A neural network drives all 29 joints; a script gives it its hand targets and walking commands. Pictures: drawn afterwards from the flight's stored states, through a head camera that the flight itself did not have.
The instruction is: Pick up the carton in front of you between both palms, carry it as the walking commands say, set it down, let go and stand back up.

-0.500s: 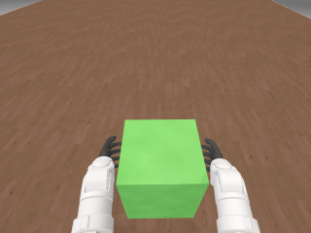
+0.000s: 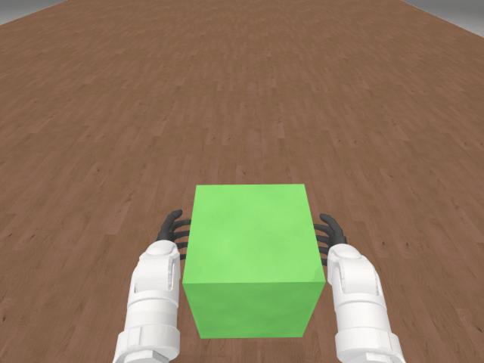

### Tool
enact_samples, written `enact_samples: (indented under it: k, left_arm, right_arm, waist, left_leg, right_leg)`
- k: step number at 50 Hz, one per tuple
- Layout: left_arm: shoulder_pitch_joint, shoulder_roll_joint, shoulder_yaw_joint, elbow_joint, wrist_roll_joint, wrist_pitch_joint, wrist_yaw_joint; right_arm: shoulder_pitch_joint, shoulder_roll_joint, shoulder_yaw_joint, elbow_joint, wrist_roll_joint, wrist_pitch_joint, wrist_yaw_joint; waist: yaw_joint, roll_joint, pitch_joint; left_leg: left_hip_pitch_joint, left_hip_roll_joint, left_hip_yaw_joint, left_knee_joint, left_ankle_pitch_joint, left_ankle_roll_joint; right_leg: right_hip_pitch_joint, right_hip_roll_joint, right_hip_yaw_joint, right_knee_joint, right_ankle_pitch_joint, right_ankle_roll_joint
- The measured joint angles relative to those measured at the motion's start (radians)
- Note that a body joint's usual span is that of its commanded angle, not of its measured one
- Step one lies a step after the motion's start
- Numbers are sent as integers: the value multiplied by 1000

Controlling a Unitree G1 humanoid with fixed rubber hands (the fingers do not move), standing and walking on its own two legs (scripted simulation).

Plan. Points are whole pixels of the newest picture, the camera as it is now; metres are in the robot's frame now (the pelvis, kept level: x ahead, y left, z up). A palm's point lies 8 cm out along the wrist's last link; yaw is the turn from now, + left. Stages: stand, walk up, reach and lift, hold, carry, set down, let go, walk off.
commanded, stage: set down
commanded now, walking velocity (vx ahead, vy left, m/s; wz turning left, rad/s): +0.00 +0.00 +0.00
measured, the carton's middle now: (250, 263) +0.32 +0.00 -0.03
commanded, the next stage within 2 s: none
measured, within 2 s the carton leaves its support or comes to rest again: neither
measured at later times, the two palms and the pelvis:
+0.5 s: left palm (182, 280) +0.34 +0.15 -0.13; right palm (311, 276) +0.36 -0.14 -0.13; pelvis -0.02 -0.01 -0.05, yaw -1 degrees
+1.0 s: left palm (190, 288) +0.40 +0.16 -0.26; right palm (297, 279) +0.43 -0.14 -0.27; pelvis -0.05 -0.01 -0.18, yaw -1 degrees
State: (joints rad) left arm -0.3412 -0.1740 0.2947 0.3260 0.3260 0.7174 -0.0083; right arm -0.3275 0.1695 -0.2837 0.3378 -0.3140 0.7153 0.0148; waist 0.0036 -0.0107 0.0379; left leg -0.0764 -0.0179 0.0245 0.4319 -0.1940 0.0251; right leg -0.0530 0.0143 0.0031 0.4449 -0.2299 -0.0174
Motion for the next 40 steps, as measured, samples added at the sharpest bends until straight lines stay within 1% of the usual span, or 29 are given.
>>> enact_samples:
  k: [3,7,11,14,17,21,25,28,31,34,40]
  left_arm:
    - [-31,-10,39,33,14,-25,-3]
    - [-98,-35,132,99,55,-90,-14]
    - [-158,-49,196,146,96,-182,-21]
    - [-184,-47,212,164,103,-269,-20]
    - [-192,-43,208,164,80,-365,-13]
    - [-200,-25,186,167,21,-481,5]
    - [-209,3,147,156,-59,-551,30]
    - [-231,27,127,151,-113,-565,41]
    - [-279,33,138,162,-125,-556,43]
    - [-339,23,179,177,-101,-524,41]
    - [-439,4,265,183,-40,-450,36]
  right_arm:
    - [-30,10,-38,37,-17,-29,6]
    - [-94,28,-127,109,-61,-99,23]
    - [-161,29,-190,173,-106,-198,42]
    - [-197,22,-205,204,-118,-287,45]
    - [-216,7,-191,216,-100,-380,37]
    - [-234,-21,-149,227,-38,-488,13]
    - [-258,-55,-88,231,44,-555,-20]
    - [-286,-72,-64,229,85,-569,-36]
    - [-325,-85,-69,231,103,-556,-41]
    - [-380,-100,-92,251,99,-522,-33]
    - [-500,-116,-151,304,47,-451,-5]
  waist:
    - [2,-1,6]
    - [7,-3,24]
    - [18,-3,52]
    - [24,-1,77]
    - [27,4,100]
    - [28,7,109]
    - [37,2,78]
    - [31,5,28]
    - [30,6,-27]
    - [36,2,-70]
    - [45,-3,-113]
  left_leg:
    - [-18,0,-1,13,-9,0]
    - [-78,0,-2,60,-29,-1]
    - [-186,2,1,122,-47,-3]
    - [-298,4,2,170,-53,-5]
    - [-429,8,0,220,-55,-8]
    - [-627,12,-5,303,-62,-12]
    - [-834,3,-40,410,-89,-29]
    - [-976,0,-53,501,-115,-33]
    - [-1092,0,-50,583,-138,-35]
    - [-1183,0,-42,655,-160,-33]
    - [-1335,-1,-33,773,-191,-31]
  right_leg:
    - [-19,0,-1,14,-9,-1]
    - [-79,0,-3,64,-32,-3]
    - [-191,1,-1,132,-53,-4]
    - [-304,3,-1,183,-60,-5]
    - [-434,6,-4,233,-63,-7]
    - [-631,9,-10,314,-71,-10]
    - [-842,19,-4,421,-91,-11]
    - [-983,26,-3,506,-112,-11]
    - [-1100,28,-1,589,-136,-8]
    - [-1195,30,5,664,-157,-6]
    - [-1350,31,10,786,-189,-5]
